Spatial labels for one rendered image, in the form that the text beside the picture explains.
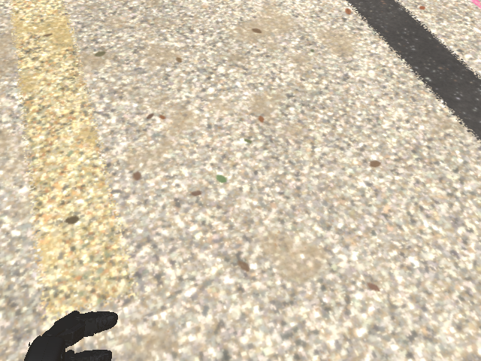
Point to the left robot hand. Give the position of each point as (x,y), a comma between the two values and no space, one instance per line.
(66,332)

